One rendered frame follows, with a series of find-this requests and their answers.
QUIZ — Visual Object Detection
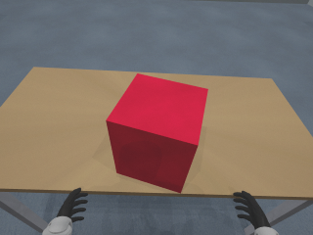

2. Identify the carton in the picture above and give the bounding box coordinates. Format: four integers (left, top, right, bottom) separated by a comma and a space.
106, 73, 208, 194

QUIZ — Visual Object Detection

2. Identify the left robot forearm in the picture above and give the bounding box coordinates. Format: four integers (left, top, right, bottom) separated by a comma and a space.
42, 216, 72, 235

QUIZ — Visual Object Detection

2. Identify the table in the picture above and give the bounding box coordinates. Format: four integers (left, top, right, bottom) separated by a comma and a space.
0, 67, 313, 235

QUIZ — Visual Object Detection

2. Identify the right robot hand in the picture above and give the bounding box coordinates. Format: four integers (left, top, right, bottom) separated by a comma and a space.
233, 191, 271, 229

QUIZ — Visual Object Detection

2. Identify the left robot hand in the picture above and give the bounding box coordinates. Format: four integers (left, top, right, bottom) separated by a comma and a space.
56, 187, 88, 222

